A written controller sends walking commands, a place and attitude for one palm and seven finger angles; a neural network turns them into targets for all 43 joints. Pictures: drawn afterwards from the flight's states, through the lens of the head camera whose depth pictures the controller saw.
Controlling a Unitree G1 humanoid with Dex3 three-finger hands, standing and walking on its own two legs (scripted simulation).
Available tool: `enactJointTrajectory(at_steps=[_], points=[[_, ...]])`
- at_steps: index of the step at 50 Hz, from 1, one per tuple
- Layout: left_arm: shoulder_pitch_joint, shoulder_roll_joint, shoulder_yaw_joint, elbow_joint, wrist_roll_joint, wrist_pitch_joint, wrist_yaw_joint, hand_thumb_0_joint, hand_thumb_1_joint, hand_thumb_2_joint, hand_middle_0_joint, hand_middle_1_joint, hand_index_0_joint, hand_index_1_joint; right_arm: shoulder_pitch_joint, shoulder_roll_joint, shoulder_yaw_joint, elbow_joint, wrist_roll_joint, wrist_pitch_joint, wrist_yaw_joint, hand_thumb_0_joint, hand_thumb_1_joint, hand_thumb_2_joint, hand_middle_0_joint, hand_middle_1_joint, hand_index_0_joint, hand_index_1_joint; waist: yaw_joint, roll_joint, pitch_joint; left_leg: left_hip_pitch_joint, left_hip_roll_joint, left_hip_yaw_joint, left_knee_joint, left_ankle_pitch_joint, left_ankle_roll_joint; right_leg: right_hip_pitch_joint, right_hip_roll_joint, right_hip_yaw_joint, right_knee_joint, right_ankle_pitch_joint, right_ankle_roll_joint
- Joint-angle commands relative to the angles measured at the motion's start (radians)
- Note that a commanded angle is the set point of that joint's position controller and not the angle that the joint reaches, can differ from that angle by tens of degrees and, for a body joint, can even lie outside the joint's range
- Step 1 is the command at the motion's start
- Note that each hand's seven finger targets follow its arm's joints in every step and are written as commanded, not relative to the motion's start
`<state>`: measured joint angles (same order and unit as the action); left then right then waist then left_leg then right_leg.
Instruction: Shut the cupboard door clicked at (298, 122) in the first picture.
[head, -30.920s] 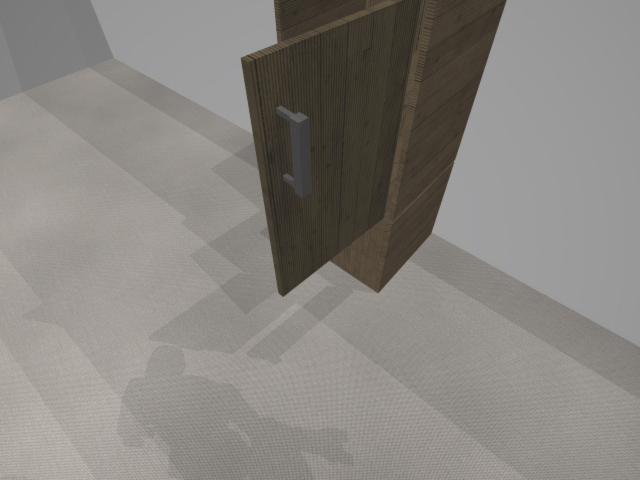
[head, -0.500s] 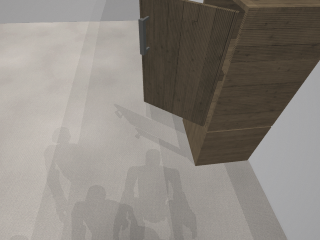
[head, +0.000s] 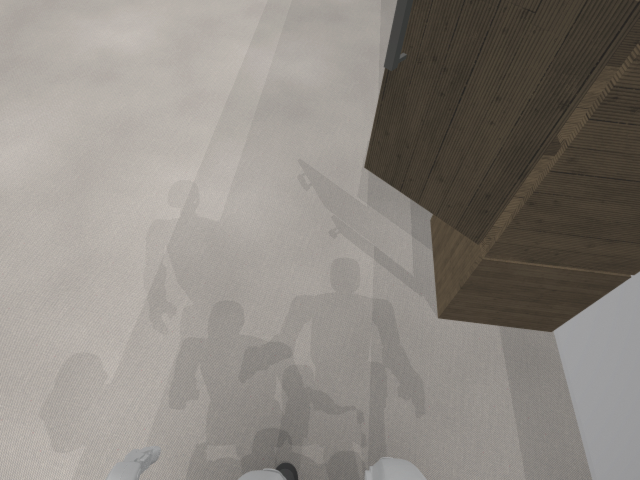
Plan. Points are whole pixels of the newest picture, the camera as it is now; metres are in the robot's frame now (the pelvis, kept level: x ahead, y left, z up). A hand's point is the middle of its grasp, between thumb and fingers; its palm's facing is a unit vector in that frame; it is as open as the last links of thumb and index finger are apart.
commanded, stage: walk to a spot facing it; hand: left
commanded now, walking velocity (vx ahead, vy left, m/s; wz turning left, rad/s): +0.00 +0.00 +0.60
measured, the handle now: (404, 28) +0.91 -0.14 +0.09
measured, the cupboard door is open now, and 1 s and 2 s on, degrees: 53 53 53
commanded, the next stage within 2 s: turn to face it in 1.54 s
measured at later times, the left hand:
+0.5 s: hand out of the picture -0.04 +0.16 -0.17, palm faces +0.33 -0.90 -0.28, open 7.4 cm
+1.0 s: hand out of the picture +0.04 +0.20 -0.15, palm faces +0.57 -0.77 -0.28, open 7.4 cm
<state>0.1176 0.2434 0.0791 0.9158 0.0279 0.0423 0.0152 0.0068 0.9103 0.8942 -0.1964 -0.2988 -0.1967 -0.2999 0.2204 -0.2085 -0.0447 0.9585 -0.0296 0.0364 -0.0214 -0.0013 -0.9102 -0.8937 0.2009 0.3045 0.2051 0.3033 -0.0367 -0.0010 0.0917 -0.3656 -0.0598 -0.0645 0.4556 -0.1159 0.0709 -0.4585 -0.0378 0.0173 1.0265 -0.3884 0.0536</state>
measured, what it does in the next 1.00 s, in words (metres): steps on the spot, turning left: right foot, then left foot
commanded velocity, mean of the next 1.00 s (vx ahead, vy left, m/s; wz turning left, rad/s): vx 0.12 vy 0.00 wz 0.60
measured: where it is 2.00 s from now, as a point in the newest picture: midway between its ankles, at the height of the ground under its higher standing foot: (230, 442)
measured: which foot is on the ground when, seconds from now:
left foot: down 0.00-0.20, up 0.22-0.54, down 0.56-0.94, up 0.96-1.00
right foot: up 0.00-0.18, down 0.20-0.56, up 0.58-0.94, down 0.96-1.00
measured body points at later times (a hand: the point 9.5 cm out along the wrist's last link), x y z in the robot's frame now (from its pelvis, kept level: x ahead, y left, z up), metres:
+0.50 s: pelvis +0.00 -0.04 -0.01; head +0.07 -0.02 +0.44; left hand -0.05 +0.21 -0.15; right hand +0.17 -0.26 -0.16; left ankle -0.03 +0.09 -0.71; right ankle -0.02 -0.17 -0.74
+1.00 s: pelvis +0.07 -0.03 -0.01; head +0.10 -0.03 +0.43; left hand +0.01 +0.24 -0.13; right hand +0.25 -0.22 -0.17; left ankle -0.03 +0.07 -0.71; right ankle +0.15 -0.11 -0.74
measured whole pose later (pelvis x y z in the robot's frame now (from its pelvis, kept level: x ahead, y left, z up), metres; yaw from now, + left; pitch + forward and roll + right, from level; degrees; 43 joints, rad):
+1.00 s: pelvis +0.07 -0.03 -0.01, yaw +37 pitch +0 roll +0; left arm 0.19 0.23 0.06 0.83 0.04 -0.02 -0.02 0.01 0.91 0.89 -0.20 -0.30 -0.20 -0.30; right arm 0.28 -0.24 -0.06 0.94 -0.02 0.05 0.00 0.00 -0.91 -0.89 0.20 0.30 0.21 0.30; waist -0.03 0.03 0.05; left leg -0.38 -0.05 -0.12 0.87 -0.49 0.02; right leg -0.32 -0.04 -0.08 0.61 -0.30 0.01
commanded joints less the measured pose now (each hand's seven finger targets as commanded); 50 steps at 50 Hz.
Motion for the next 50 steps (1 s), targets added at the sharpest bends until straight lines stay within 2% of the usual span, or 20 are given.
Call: enactJointTrajectory(at_steps=[1,5,8,10,12,14,17,21,25,27,28,29,30,35,42,45,46,47,48,50], points=[[0.054,0.07,0.018,-0.072,0.001,-0.004,0.006,0.0,0.9,0.9,-0.2,-0.3,-0.2,-0.3,0.032,-0.217,-0.067,-0.065,-0.006,-0.004,0.0,0.0,-0.9,-0.9,0.2,0.3,0.2,0.3,0.006,0.154,-0.122,0.105,0.227,-0.36,-0.219,-0.23,0.073,0.008,0.022,-0.006,-0.121,-0.022,0.009],[0.096,0.081,0.014,-0.082,-0.004,-0.004,0.008,0.0,0.9,0.9,-0.2,-0.3,-0.2,-0.3,0.01,-0.229,-0.08,-0.089,-0.007,0.006,0.006,0.0,-0.9,-0.9,0.2,0.3,0.2,0.3,0.015,0.202,-0.163,0.103,0.19,-0.399,-0.198,-0.178,0.058,0.127,0.072,-0.017,-0.323,-0.045,-0.004],[0.233,0.126,0.03,-0.055,-0.007,-0.01,0.014,0.0,0.9,0.9,-0.2,-0.3,-0.2,-0.3,-0.055,-0.199,-0.085,-0.116,0.005,0.016,0.012,0.0,-0.9,-0.9,0.2,0.3,0.2,0.3,0.079,0.15,-0.171,-0.074,0.097,-0.329,-0.124,-0.245,-0.022,0.398,0.062,-0.027,-0.642,0.062,-0.032],[0.167,0.261,0.049,-0.093,0.019,-0.022,0.028,0.0,0.9,0.9,-0.2,-0.3,-0.2,-0.3,-0.037,-0.097,-0.082,-0.134,0.016,0.013,0.018,0.0,-0.9,-0.9,0.2,0.3,0.2,0.3,0.075,-0.285,-0.095,-0.324,-0.108,-0.035,0.485,-0.421,-0.138,0.349,-0.424,0.494,-0.916,-0.147,-0.219],[-0.064,0.185,0.016,-0.146,0.005,-0.026,0.033,0.0,0.9,0.9,-0.2,-0.3,-0.2,-0.3,0.028,-0.136,-0.082,-0.122,-0.004,0.023,0.034,0.0,-0.9,-0.9,0.2,0.3,0.2,0.3,-0.046,-0.125,-0.017,-0.254,-0.005,-0.055,0.767,-0.347,-0.108,0.117,-0.37,0.273,-0.843,-0.01,-0.222],[-0.042,0.125,0.009,-0.134,0.0,-0.044,0.032,0.0,0.9,0.9,-0.2,-0.3,-0.2,-0.3,0.03,-0.131,-0.076,-0.103,0.001,0.022,0.044,0.0,-0.9,-0.9,0.2,0.3,0.2,0.3,-0.048,-0.165,-0.043,-0.273,0.042,-0.011,0.794,-0.276,-0.126,0.244,-0.258,0.122,-0.722,0.33,-0.191],[0.119,0.15,0.017,-0.091,0.0,-0.056,0.034,0.0,0.9,0.9,-0.2,-0.3,-0.2,-0.3,-0.07,-0.106,-0.05,-0.146,0.012,0.012,0.049,0.0,-0.9,-0.9,0.2,0.3,0.2,0.3,0.03,-0.179,-0.094,-0.28,0.05,0.069,0.605,-0.309,-0.134,0.475,-0.254,0.012,-0.592,0.778,-0.176],[0.247,0.187,0.032,-0.059,0.003,-0.047,0.029,0.0,0.9,0.9,-0.2,-0.3,-0.2,-0.3,-0.172,-0.082,-0.03,-0.17,0.016,0.011,0.051,0.0,-0.9,-0.9,0.2,0.3,0.2,0.3,0.091,-0.209,-0.092,-0.198,0.044,0.141,0.4,-0.331,-0.122,0.534,-0.27,-0.029,-0.538,0.927,-0.157],[0.221,0.206,0.04,-0.07,0.004,-0.046,0.025,0.0,0.9,0.9,-0.2,-0.3,-0.2,-0.3,-0.117,-0.096,-0.031,-0.155,0.019,0.002,0.049,0.0,-0.9,-0.9,0.2,0.3,0.2,0.3,0.057,-0.247,-0.122,-0.029,0.021,0.187,0.187,-0.274,-0.097,0.489,-0.28,-0.082,-0.45,0.96,-0.134],[0.199,0.189,0.037,-0.086,-0.011,-0.046,0.021,0.0,0.9,0.9,-0.2,-0.3,-0.2,-0.3,0.023,-0.162,-0.049,-0.116,0.01,-0.012,0.044,0.0,-0.9,-0.9,0.2,0.3,0.2,0.3,-0.025,-0.117,-0.216,0.301,0.076,0.119,-0.013,0.094,-0.06,0.303,-0.242,-0.161,-0.203,0.759,-0.058],[0.194,0.113,0.02,-0.123,-0.02,-0.043,0.013,0.0,0.9,0.9,-0.2,-0.3,-0.2,-0.3,0.095,-0.282,-0.079,-0.101,0.003,-0.021,0.035,0.0,-0.9,-0.9,0.2,0.3,0.2,0.3,-0.061,0.218,-0.283,0.538,0.37,-0.255,-0.01,0.528,0.082,-0.026,-0.094,-0.189,0.038,0.052,0.015],[0.116,0.092,-0.003,-0.164,-0.015,-0.032,0.019,0.0,0.9,0.9,-0.2,-0.3,-0.2,-0.3,0.168,-0.318,-0.086,-0.081,0.018,-0.011,0.026,0.0,-0.9,-0.9,0.2,0.3,0.2,0.3,-0.086,0.263,-0.303,0.548,0.476,-0.341,0.0,0.867,0.178,-0.116,-0.066,-0.082,0.168,-0.282,0.013],[0.099,0.106,0.007,-0.176,-0.01,-0.023,0.026,0.0,0.9,0.9,-0.2,-0.3,-0.2,-0.3,0.141,-0.297,-0.076,-0.082,0.013,-0.003,0.022,0.0,-0.9,-0.9,0.2,0.3,0.2,0.3,-0.069,0.167,-0.261,0.446,0.479,-0.25,-0.008,0.681,0.189,-0.096,-0.096,-0.027,0.176,-0.27,0.003],[0.072,0.092,0.02,-0.118,0.001,-0.014,-0.014,0.0,0.9,0.9,-0.2,-0.3,-0.2,-0.3,-0.026,-0.224,-0.049,-0.13,-0.002,-0.023,0.006,0.0,-0.9,-0.9,0.2,0.3,0.2,0.3,-0.002,0.151,-0.08,0.183,0.276,-0.229,-0.165,-0.162,0.092,-0.091,-0.068,-0.03,0.071,-0.035,0.016],[0.034,0.081,0.014,-0.144,0.002,-0.035,-0.035,0.0,0.9,0.9,-0.2,-0.3,-0.2,-0.3,-0.017,-0.237,-0.062,-0.126,-0.007,-0.033,0.016,0.0,-0.9,-0.9,0.2,0.3,0.2,0.3,0.009,0.179,-0.035,0.078,0.232,-0.283,-0.206,-0.429,0.099,0.017,-0.011,-0.075,-0.265,0.009,0.015],[0.159,0.09,0.021,-0.11,0.005,-0.052,-0.039,0.0,0.9,0.9,-0.2,-0.3,-0.2,-0.3,-0.054,-0.222,-0.063,-0.132,-0.001,-0.033,0.017,0.0,-0.9,-0.9,0.2,0.3,0.2,0.3,0.073,0.136,-0.079,-0.057,0.184,-0.273,-0.095,-0.462,0.074,0.286,0.043,-0.104,-0.453,0.082,0.013],[0.257,0.124,0.035,-0.083,0.008,-0.064,-0.033,0.0,0.9,0.9,-0.2,-0.3,-0.2,-0.3,-0.081,-0.185,-0.058,-0.141,0.007,-0.036,0.018,0.0,-0.9,-0.9,0.2,0.3,0.2,0.3,0.127,0.036,-0.105,-0.194,0.112,-0.212,0.048,-0.481,0.04,0.476,0.001,-0.049,-0.578,0.051,0.006],[0.349,0.222,0.054,-0.068,0.023,-0.08,-0.016,0.0,0.9,0.9,-0.2,-0.3,-0.2,-0.3,-0.056,-0.098,-0.041,-0.155,0.022,-0.044,0.022,0.0,-0.9,-0.9,0.2,0.3,0.2,0.3,0.167,-0.263,-0.161,-0.379,-0.016,-0.058,0.375,-0.515,-0.026,0.644,-0.267,0.262,-0.773,-0.225,-0.056],[0.334,0.252,0.052,-0.077,0.011,-0.073,-0.005,0.0,0.9,0.9,-0.2,-0.3,-0.2,-0.3,-0.08,-0.097,-0.041,-0.177,0.012,-0.047,0.025,0.0,-0.9,-0.9,0.2,0.3,0.2,0.3,0.157,-0.363,-0.102,-0.449,-0.019,-0.014,0.646,-0.52,-0.053,0.523,-0.454,0.548,-0.907,-0.396,-0.141],[0.187,0.184,0.044,-0.11,0.005,-0.079,0.005,0.0,0.9,0.9,-0.2,-0.3,-0.2,-0.3,-0.043,-0.123,-0.053,-0.155,-0.006,-0.039,0.038,0.0,-0.9,-0.9,0.2,0.3,0.2,0.3,0.064,-0.204,-0.029,-0.436,0.076,-0.053,0.816,-0.354,-0.053,0.356,-0.44,0.471,-0.918,-0.433,-0.171]])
